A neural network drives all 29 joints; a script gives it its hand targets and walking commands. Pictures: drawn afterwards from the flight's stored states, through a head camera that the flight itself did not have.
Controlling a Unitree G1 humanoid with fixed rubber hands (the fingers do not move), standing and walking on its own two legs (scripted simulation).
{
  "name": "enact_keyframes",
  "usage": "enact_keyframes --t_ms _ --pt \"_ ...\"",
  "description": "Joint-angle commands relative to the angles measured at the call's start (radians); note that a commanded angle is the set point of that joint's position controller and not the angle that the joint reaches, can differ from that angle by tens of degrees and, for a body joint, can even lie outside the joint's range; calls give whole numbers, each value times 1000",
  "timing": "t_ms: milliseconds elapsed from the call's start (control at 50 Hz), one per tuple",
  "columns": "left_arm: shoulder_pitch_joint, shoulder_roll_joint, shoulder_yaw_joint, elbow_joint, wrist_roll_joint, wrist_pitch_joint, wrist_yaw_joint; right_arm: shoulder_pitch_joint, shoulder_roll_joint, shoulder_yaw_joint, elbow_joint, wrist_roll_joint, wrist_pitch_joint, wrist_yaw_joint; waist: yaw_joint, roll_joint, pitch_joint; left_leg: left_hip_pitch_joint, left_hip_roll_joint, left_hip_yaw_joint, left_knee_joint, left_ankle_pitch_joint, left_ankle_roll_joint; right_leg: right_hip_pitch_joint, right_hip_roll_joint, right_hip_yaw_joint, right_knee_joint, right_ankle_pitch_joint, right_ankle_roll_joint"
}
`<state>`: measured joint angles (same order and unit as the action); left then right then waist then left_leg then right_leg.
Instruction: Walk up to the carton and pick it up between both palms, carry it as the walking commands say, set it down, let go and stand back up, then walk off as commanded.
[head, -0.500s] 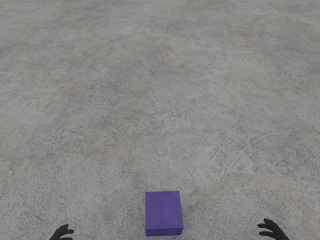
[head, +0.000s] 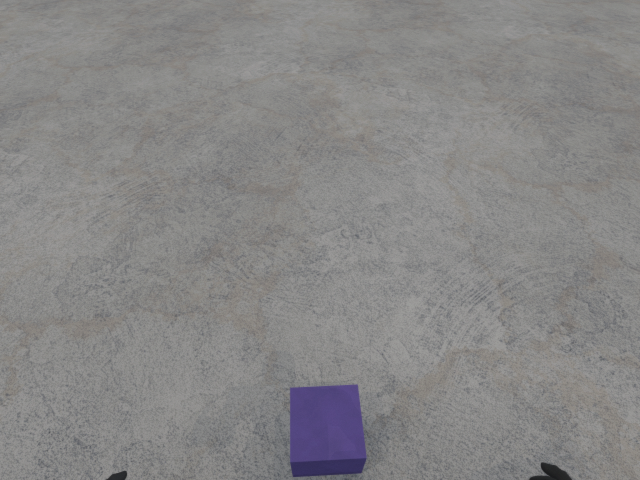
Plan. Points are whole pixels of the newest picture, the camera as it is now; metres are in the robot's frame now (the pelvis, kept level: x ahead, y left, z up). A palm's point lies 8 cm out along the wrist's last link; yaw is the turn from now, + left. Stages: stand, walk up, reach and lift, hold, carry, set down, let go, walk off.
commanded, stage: stand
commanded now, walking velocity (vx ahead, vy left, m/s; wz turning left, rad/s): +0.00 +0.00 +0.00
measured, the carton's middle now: (325, 430) +0.40 -0.01 -0.70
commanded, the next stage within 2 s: walk off in 0.84 s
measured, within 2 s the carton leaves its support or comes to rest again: neither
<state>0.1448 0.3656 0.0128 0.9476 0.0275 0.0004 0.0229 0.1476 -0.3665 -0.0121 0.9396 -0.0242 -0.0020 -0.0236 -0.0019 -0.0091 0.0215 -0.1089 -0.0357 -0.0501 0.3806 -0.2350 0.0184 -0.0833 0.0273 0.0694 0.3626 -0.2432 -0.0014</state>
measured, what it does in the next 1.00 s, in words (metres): stands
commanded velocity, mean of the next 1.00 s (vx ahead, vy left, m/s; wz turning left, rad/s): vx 0.00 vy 0.00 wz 0.00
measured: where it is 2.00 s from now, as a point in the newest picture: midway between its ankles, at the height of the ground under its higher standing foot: outside the picture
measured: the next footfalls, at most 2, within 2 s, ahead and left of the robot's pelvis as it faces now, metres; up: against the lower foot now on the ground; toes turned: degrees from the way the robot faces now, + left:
left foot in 1.44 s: +0.02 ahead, +0.20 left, +0.00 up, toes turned +3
right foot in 1.82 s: +0.00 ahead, +0.07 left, +0.00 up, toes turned -6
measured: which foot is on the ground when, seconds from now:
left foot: down 0.00-1.00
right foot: down 0.00-1.00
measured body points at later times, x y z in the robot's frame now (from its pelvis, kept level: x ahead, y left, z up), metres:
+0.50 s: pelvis -0.01 +0.00 +0.00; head -0.01 +0.00 +0.45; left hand +0.09 +0.31 -0.12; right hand +0.09 -0.31 -0.11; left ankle -0.02 +0.11 -0.75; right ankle -0.03 -0.12 -0.75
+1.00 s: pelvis -0.01 +0.00 +0.00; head -0.01 +0.01 +0.45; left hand +0.08 +0.32 -0.12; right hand +0.09 -0.32 -0.11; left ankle -0.02 +0.11 -0.75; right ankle -0.03 -0.12 -0.75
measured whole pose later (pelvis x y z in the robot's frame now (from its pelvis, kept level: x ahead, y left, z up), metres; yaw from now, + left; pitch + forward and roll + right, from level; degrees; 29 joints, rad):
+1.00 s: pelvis -0.01 +0.00 +0.00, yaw +0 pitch -2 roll +0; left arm 0.12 0.39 0.00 1.04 0.02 -0.01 0.01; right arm 0.12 -0.39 0.00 1.04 -0.01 -0.01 -0.02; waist 0.00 -0.01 0.04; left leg -0.10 -0.04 -0.05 0.34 -0.19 0.02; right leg -0.07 0.02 0.07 0.32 -0.20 0.00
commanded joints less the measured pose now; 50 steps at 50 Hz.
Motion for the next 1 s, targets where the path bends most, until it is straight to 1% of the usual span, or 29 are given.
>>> enact_keyframes --t_ms 0,280,980 --pt "-34 159 30 -39 -1 -12 3 -36 -165 -31 -39 1 -12 -3 1 9 -26 5 122 -102 -52 212 0 -20 -111 84 -49 202 -10" --pt "-40 173 24 -1 -5 -16 -1 -43 -178 -26 2 5 -15 0 0 10 -20 4 128 -110 -69 192 4 -19 -118 88 -68 181 -15" --pt "-57 192 18 55 -12 -17 -7 -56 -196 -21 57 10 -20 4 1 12 -20 12 138 -110 -89 207 8 -7 -127 88 -84 181 -21"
